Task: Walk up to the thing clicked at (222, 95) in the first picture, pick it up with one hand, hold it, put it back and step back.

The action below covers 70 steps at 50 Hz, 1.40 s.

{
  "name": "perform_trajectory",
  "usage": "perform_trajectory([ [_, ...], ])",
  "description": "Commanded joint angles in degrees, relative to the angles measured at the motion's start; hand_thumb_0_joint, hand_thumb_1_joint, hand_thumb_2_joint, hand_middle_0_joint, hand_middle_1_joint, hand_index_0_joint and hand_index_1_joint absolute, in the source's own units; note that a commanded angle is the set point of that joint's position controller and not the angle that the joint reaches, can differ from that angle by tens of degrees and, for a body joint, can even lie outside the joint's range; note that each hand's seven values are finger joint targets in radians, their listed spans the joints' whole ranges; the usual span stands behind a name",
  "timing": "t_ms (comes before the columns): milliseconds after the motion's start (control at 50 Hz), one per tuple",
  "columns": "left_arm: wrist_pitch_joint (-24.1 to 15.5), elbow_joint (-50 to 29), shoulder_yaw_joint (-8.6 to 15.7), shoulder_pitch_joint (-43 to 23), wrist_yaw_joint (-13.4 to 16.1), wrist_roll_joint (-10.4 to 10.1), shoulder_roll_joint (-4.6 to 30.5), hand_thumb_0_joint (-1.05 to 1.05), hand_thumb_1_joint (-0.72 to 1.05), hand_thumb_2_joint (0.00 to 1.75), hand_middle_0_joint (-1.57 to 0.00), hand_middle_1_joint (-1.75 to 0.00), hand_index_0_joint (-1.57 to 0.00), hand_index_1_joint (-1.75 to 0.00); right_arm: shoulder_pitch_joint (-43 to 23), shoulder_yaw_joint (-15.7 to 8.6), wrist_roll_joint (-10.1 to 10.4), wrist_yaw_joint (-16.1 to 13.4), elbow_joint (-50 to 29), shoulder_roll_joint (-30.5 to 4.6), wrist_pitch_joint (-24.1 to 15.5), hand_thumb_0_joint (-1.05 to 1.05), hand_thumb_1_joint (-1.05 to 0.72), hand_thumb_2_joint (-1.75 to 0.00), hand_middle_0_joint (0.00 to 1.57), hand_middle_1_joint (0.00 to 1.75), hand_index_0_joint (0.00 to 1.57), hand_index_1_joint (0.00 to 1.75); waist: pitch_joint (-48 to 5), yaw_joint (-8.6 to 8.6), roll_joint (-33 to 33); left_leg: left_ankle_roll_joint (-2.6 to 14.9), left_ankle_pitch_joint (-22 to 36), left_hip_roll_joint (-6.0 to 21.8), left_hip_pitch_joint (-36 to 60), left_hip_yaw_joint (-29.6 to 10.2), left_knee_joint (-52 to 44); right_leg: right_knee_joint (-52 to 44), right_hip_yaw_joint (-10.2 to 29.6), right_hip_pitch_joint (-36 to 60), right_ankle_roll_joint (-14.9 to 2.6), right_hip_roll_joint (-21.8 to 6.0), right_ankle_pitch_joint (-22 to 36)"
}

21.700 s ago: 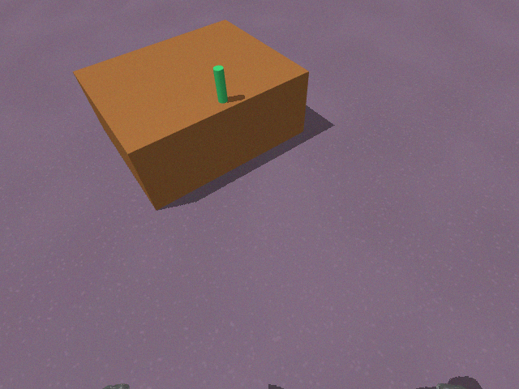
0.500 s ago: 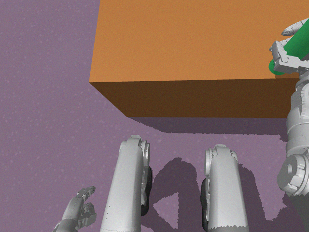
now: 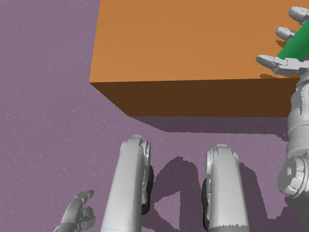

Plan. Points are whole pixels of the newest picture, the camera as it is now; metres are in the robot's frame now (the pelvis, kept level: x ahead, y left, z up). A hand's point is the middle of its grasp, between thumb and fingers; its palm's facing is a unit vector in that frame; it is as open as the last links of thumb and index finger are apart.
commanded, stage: withdraw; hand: right
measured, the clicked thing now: (299, 46) +0.51 -0.24 +0.03
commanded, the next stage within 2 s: rise in 0.34 s
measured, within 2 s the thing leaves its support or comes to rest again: neither
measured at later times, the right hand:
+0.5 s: hand out of the picture +0.52 -0.29 +0.14, palm faces +0.25 +0.96 -0.09, open 16.2 cm
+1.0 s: hand out of the picture +0.43 -0.32 +0.21, palm faces +0.30 +0.86 -0.40, open 17.4 cm
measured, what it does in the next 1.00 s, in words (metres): rises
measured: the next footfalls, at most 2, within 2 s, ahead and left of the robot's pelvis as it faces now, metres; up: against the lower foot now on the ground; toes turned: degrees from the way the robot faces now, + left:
none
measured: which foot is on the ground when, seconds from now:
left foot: down 0.00-1.00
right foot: down 0.00-1.00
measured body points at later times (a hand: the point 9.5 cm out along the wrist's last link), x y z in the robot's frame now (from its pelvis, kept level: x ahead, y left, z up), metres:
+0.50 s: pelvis +0.02 +0.00 +0.09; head +0.19 -0.03 +0.50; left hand +0.11 +0.28 -0.03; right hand +0.50 -0.34 +0.15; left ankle +0.10 +0.15 -0.41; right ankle +0.07 -0.13 -0.41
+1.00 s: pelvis +0.06 +0.00 +0.26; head +0.15 -0.03 +0.70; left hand +0.11 +0.27 +0.15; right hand +0.41 -0.37 +0.24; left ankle +0.10 +0.15 -0.41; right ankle +0.07 -0.13 -0.41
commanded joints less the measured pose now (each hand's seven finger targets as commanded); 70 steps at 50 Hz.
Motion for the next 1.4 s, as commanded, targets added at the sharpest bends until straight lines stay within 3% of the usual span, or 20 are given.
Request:
perform_trajectory([
  [0,-0.54,-3.46,4.40,8.89,0.89,0.22,11.28,0.00,0.93,0.87,-0.21,-0.30,-0.22,-0.29,-20.41,0.32,0.37,-0.26,-12.73,-11.03,-3.83,0.00,0.11,-0.37,0.43,0.41,0.42,0.41,-37.00,1.27,-7.43,5.12,8.52,-1.21,23.12,4.03,-10.95,-16.82,-2.99,23.43,-2.28,-0.22,10.42],
  [100,-0.22,-4.02,4.64,9.30,1.38,-0.14,11.97,0.00,0.92,0.87,-0.21,-0.30,-0.21,-0.29,-23.79,-3.19,-0.16,-1.24,-18.95,-18.69,-3.89,0.00,0.11,-0.34,0.37,0.34,0.36,0.34,-43.03,-0.74,-8.70,4.89,9.66,-0.99,28.23,3.17,-12.43,-17.75,-3.61,26.66,-2.29,-0.05,11.77],
  [220,0.81,-4.48,5.18,9.80,2.44,-1.34,12.55,0.00,0.92,0.88,-0.20,-0.30,-0.21,-0.30,-27.11,-5.47,0.04,-1.43,-23.85,-23.03,-0.07,0.00,0.23,-0.21,0.25,0.21,0.24,0.21,-46.43,-0.81,-11.37,4.93,11.86,-1.15,33.66,3.06,-16.89,-23.50,-2.83,35.26,-1.91,-0.44,14.63],
  [280,0.97,-4.18,5.41,10.38,3.12,-2.20,12.84,0.00,0.91,0.88,-0.20,-0.30,-0.20,-0.29,-20.91,-4.33,-0.53,-0.35,-13.92,-21.14,4.00,0.00,0.31,-0.14,0.19,0.14,0.18,0.14,-40.08,0.44,-7.55,4.55,9.27,-1.58,34.43,3.48,-21.23,-27.17,-2.25,35.62,-2.20,-0.70,11.12],
  [300,0.94,-4.07,5.43,10.19,3.42,-2.33,12.76,0.00,0.91,0.88,-0.20,-0.30,-0.20,-0.30,-23.27,-5.05,-0.18,0.08,-18.78,-23.47,4.16,0.00,0.35,-0.10,0.15,0.10,0.14,0.10,-39.36,-0.14,-8.92,4.59,8.84,-1.57,34.65,3.27,-22.14,-28.12,-2.02,35.66,-2.21,-0.86,10.31],
  [320,0.85,-3.61,4.92,10.78,3.42,-2.50,12.20,0.00,0.90,0.88,-0.20,-0.30,-0.20,-0.30,-22.20,-4.82,-0.39,0.70,-14.32,-23.10,5.24,0.00,0.40,-0.06,0.11,0.07,0.10,0.07,-37.07,0.50,-7.50,4.51,8.68,-1.61,35.15,3.35,-23.05,-28.65,-2.09,35.20,-2.34,-0.94,10.36],
  [440,-0.56,-4.41,3.99,10.64,3.03,-3.55,10.94,0.00,0.89,0.87,-0.20,-0.30,-0.21,-0.29,-10.76,-4.64,2.71,6.77,-7.71,-20.02,7.35,0.00,0.41,-0.08,0.05,0.06,0.06,0.06,-27.76,0.91,-3.65,4.71,10.41,-2.10,38.44,3.74,-28.15,-31.49,-1.86,34.80,-2.89,-1.54,13.76],
  [460,1.50,-5.40,3.72,11.20,2.61,-3.71,11.08,0.00,0.89,0.89,-0.21,-0.31,-0.21,-0.30,-5.21,-7.34,-7.53,3.35,-0.87,-34.93,11.86,0.00,0.42,-0.09,0.05,0.06,0.06,0.06,-29.85,-4.51,-4.70,4.75,10.84,-2.46,43.47,2.94,-31.26,-35.87,-2.85,41.37,-2.61,-1.58,15.49],
  [480,2.54,-6.42,3.63,11.48,2.11,-3.94,10.13,0.00,0.88,0.89,-0.21,-0.31,-0.21,-0.31,-11.11,-5.35,-6.24,0.54,-6.52,-29.77,13.29,0.00,0.45,-0.08,0.05,0.06,0.06,0.06,-30.23,-1.81,-5.03,4.62,12.34,-2.55,44.92,3.18,-32.77,-36.86,-2.32,43.18,-2.53,-1.96,16.75],
  [500,2.81,-7.20,3.49,10.97,1.70,-4.14,9.62,0.00,0.88,0.90,-0.21,-0.31,-0.21,-0.31,-13.31,-2.20,-6.07,-0.35,-8.96,-25.73,13.90,0.00,0.49,-0.07,0.05,0.06,0.06,0.06,-31.12,-1.56,-5.99,4.71,13.06,-2.45,45.75,3.08,-33.49,-38.36,-1.89,45.79,-2.40,-2.12,17.31],
  [580,3.83,-8.24,4.73,12.91,1.76,-4.71,11.62,0.00,0.89,0.90,-0.20,-0.31,-0.20,-0.31,-16.71,-6.11,-9.19,-4.78,-20.28,-38.01,15.67,0.00,0.51,-0.06,0.05,0.06,0.06,0.06,-40.83,-4.08,-12.89,4.45,18.37,-2.47,53.91,3.10,-37.83,-44.11,-0.86,60.59,-1.28,-2.43,23.90],
  [680,4.52,-5.09,3.61,14.54,3.33,-4.04,9.44,0.00,0.90,0.90,-0.20,-0.30,-0.20,-0.30,-12.77,-2.32,-10.42,-9.68,-8.06,-32.45,17.46,0.00,0.49,-0.09,0.06,0.06,0.06,0.06,-25.77,-1.13,-9.39,4.30,19.30,-3.13,57.07,3.31,-47.29,-50.64,-1.99,63.40,-1.66,-2.42,24.24],
  [720,4.45,-4.59,3.45,14.96,3.77,-3.73,9.72,0.00,0.90,0.90,-0.20,-0.30,-0.20,-0.30,-11.21,-1.67,-10.36,-10.57,-5.95,-31.57,17.80,0.00,0.51,-0.08,0.06,0.06,0.06,0.06,-25.95,-1.57,-10.08,4.31,21.49,-3.35,60.13,3.32,-50.42,-53.14,-2.94,67.51,-1.55,-2.22,26.87],
  [820,3.98,-4.87,3.17,14.69,4.00,-4.04,9.26,0.00,0.90,0.90,-0.20,-0.30,-0.20,-0.30,0.70,3.23,-8.77,-11.23,3.98,-22.35,20.13,0.00,0.59,-0.03,0.05,0.05,0.05,0.05,-15.84,-1.02,-5.79,4.46,21.75,-4.04,65.23,4.59,-57.33,-60.07,-3.04,69.04,-1.57,-2.48,27.11],
  [920,3.54,-6.95,3.11,12.89,4.52,-5.22,8.69,0.00,0.90,0.90,-0.20,-0.29,-0.20,-0.30,11.06,8.41,-6.06,-11.57,-2.94,-14.50,22.41,0.00,0.58,-0.04,0.05,0.05,0.05,0.05,-14.53,-2.47,-4.42,4.62,23.37,-4.26,73.01,5.51,-62.71,-66.90,-2.89,76.30,-1.25,-2.81,29.55],
  [1060,1.68,-9.26,2.77,8.57,6.84,-6.48,7.15,0.00,0.90,0.90,-0.20,-0.29,-0.20,-0.30,24.66,9.10,-3.56,-15.02,-28.60,-14.23,23.58,0.00,0.59,-0.04,0.05,0.05,0.05,0.05,-14.26,-6.94,-9.26,4.93,21.69,-3.77,81.76,5.44,-68.15,-74.74,-3.01,84.94,-0.49,-2.90,26.88],
  [1180,-0.12,-10.70,1.78,4.82,8.82,-6.06,4.15,0.00,0.90,0.90,-0.20,-0.29,-0.20,-0.30,38.38,14.03,-2.25,-16.31,-35.95,-4.57,25.07,0.00,0.61,-0.02,0.05,0.04,0.05,0.04,-6.76,-6.29,-7.14,4.50,22.62,-3.45,85.97,4.99,-71.76,-76.89,-5.05,85.06,-1.22,-2.17,26.70],
  [1220,-0.94,-11.21,1.98,3.61,9.03,-5.92,3.63,0.00,0.90,0.90,-0.20,-0.30,-0.20,-0.30,45.26,18.18,-1.89,-15.83,-37.47,1.23,25.93,0.00,0.61,-0.02,0.05,0.04,0.05,0.04,-4.32,-5.80,-5.27,4.22,23.03,-3.63,86.11,5.31,-72.06,-77.27,-5.23,85.19,-1.16,-2.24,27.13],
  [1320,-2.39,-11.80,2.70,2.15,9.21,-5.65,3.02,0.00,0.90,0.90,-0.20,-0.30,-0.20,-0.30,58.81,24.71,-1.75,-15.47,-45.99,7.66,28.47,0.00,0.61,-0.02,0.05,0.04,0.05,0.04,-3.17,-6.14,-0.65,3.70,25.96,-3.82,88.31,5.79,-72.28,-76.92,-5.89,86.47,-1.20,-2.15,30.81],
  [1380,-2.91,-12.47,2.40,0.42,9.48,-5.31,2.53,0.00,0.90,0.90,-0.20,-0.30,-0.20,-0.30,62.65,23.90,-2.19,-15.52,-50.70,6.18,29.87,0.00,0.59,-0.03,0.05,0.05,0.05,0.05,-2.49,-6.32,1.74,2.93,25.79,-3.62,88.78,5.40,-73.05,-76.21,-6.23,85.70,-1.74,-1.63,29.83],
])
